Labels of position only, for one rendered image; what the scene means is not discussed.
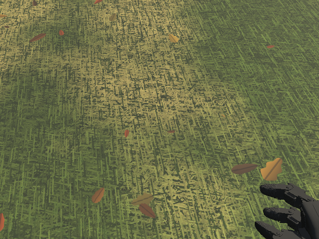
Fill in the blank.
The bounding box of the robot right hand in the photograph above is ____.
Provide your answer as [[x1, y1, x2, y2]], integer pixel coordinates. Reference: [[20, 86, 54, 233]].
[[254, 182, 319, 239]]

